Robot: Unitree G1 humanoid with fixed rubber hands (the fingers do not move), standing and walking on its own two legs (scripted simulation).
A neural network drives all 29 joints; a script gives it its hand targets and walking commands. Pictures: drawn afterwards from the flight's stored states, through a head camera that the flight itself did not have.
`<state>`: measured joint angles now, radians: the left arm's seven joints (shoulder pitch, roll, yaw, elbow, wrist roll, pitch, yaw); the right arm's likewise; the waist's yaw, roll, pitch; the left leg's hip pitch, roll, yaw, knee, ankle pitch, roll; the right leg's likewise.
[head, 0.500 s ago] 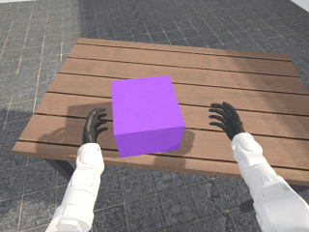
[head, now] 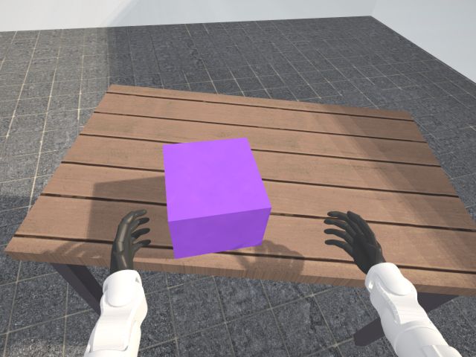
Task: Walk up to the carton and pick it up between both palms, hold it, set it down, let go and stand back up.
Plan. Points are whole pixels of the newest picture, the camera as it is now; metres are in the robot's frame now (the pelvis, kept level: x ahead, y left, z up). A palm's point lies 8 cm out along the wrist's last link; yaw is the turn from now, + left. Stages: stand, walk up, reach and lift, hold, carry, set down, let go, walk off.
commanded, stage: set down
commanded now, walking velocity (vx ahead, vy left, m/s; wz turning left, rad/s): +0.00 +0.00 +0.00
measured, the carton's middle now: (212, 195) +0.45 +0.07 -0.02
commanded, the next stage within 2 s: none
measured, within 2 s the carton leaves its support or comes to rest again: neither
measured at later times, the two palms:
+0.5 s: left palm (123, 289) +0.22 +0.18 +0.03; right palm (390, 298) +0.24 -0.24 +0.02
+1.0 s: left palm (110, 313) +0.19 +0.20 +0.00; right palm (387, 328) +0.19 -0.23 +0.00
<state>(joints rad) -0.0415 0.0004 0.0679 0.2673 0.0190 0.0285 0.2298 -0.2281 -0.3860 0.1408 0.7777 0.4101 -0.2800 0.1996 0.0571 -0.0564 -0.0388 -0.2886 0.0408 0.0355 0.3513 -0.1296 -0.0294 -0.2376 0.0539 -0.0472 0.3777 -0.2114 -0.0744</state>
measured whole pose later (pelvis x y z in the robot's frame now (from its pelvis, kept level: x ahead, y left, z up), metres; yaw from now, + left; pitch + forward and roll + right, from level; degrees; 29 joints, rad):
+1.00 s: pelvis +0.01 +0.00 +0.00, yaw -2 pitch -2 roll +1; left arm 0.35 0.06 -0.02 -0.01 0.01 0.08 0.22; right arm 0.28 -0.34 0.05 0.30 0.31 -0.18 0.15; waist 0.04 -0.05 0.05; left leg -0.11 0.03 0.05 0.28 -0.13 -0.03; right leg -0.07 0.06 0.00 0.31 -0.20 -0.07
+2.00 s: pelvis +0.02 +0.02 +0.01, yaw -3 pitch -1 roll +0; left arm 0.31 0.15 0.00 0.26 -0.01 0.05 0.09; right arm 0.26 -0.25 0.03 0.50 0.14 -0.18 0.10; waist 0.04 -0.04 0.04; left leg -0.12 0.02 0.07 0.29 -0.15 -0.01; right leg -0.08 0.05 0.02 0.29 -0.20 -0.04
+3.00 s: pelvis +0.02 +0.03 +0.00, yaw -2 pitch -3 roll +0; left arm 0.19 0.21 0.02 0.50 0.02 0.09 0.00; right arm 0.18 -0.18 -0.01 0.72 0.00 -0.23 0.02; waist 0.00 -0.02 0.10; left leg -0.11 0.02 0.06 0.37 -0.20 0.00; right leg -0.05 0.04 0.00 0.33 -0.23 -0.03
